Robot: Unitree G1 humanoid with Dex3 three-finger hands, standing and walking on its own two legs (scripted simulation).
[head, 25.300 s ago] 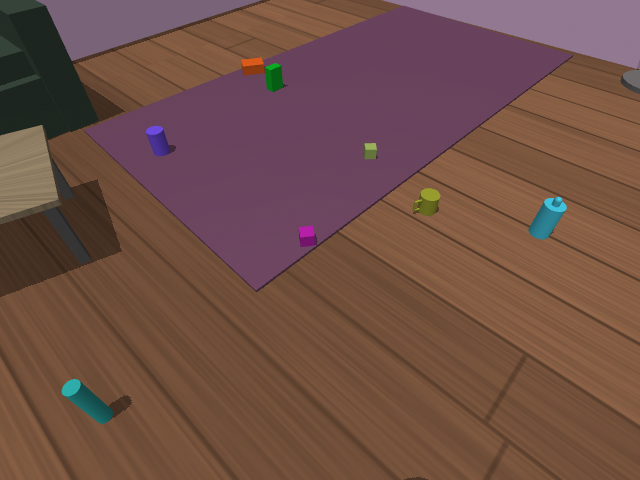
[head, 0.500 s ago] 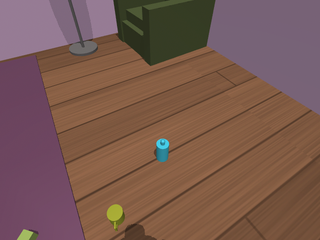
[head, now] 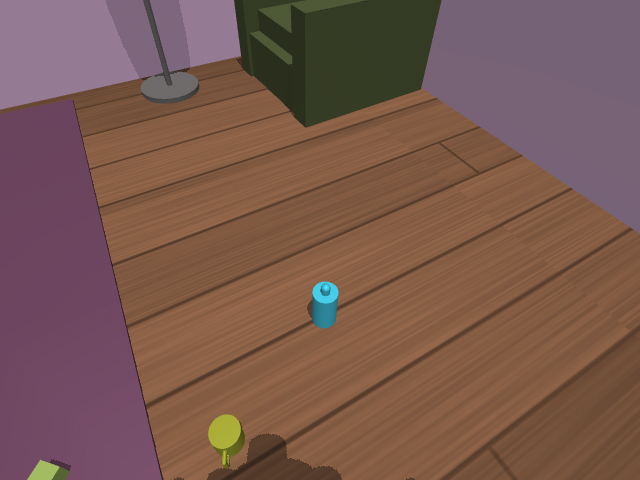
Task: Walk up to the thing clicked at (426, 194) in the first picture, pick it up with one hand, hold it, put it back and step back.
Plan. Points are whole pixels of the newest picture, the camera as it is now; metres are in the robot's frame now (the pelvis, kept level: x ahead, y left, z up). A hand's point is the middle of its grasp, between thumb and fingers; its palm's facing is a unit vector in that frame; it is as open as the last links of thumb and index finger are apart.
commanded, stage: walk up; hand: left
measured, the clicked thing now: (226, 442) +0.36 +0.25 -0.73
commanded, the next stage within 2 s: stand in 0.10 s
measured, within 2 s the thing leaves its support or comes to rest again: neither
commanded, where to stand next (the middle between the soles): +0.01 -0.01 m, yaw +3 degrees
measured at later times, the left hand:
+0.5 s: hand out of the picture +0.08 +0.25 -0.15, palm faces -0.02 -0.95 -0.33, open 7.4 cm
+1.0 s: hand out of the picture +0.07 +0.26 -0.15, palm faces -0.04 -0.94 -0.34, open 7.4 cm
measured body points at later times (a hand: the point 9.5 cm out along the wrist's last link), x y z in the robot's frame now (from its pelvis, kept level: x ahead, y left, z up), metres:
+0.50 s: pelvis +0.00 +0.00 +0.01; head +0.01 +0.01 +0.46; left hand +0.08 +0.30 -0.13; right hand +0.10 -0.29 -0.12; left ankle +0.06 +0.13 -0.74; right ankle -0.05 -0.11 -0.74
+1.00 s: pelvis +0.00 +0.01 +0.01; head +0.01 +0.01 +0.46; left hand +0.08 +0.31 -0.13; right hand +0.06 -0.29 -0.13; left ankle +0.06 +0.13 -0.74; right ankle -0.05 -0.11 -0.74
